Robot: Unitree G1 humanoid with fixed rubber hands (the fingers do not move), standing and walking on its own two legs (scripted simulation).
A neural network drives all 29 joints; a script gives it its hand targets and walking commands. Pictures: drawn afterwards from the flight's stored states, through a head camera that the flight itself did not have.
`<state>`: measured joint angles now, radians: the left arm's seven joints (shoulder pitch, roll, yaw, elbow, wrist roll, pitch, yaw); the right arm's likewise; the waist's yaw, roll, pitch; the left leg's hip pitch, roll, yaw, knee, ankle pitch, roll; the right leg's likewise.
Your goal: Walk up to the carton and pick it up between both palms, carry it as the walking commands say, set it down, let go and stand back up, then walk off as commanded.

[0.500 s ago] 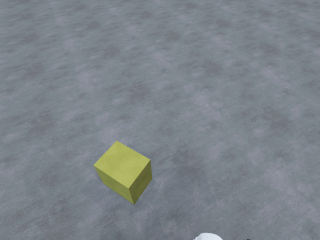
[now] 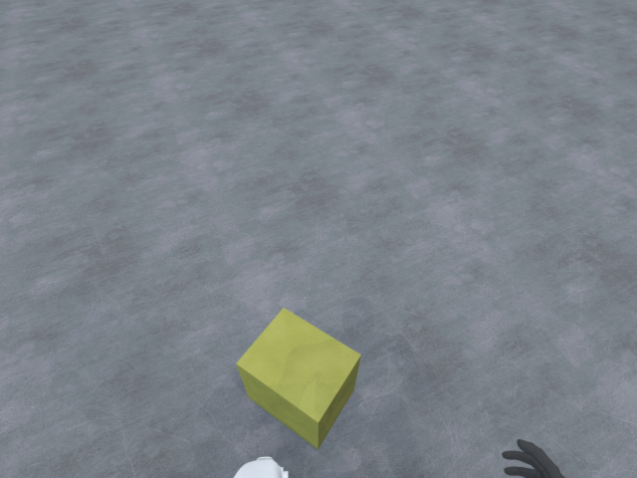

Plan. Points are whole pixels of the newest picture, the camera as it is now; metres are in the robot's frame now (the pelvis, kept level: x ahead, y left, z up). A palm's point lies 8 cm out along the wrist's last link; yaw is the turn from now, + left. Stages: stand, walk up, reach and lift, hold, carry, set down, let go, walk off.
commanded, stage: walk up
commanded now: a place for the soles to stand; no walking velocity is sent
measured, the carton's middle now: (300, 378) +0.48 +0.09 -0.61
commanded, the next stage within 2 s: none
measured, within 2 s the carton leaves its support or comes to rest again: neither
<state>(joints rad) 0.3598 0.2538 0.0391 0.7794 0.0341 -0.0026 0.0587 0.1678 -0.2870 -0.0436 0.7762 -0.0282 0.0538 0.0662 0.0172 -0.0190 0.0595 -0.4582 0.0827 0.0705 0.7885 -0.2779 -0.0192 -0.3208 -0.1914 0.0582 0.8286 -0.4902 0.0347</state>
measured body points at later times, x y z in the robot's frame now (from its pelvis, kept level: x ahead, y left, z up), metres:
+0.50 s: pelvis +0.01 +0.16 +0.02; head +0.03 +0.16 +0.46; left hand +0.11 +0.41 -0.11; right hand +0.09 -0.12 -0.11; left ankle +0.04 +0.31 -0.68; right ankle +0.05 -0.03 -0.70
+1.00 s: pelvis -0.02 +0.26 +0.04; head -0.01 +0.28 +0.49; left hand +0.04 +0.50 -0.12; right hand -0.03 +0.02 -0.09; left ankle +0.04 +0.32 -0.70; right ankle -0.05 +0.12 -0.68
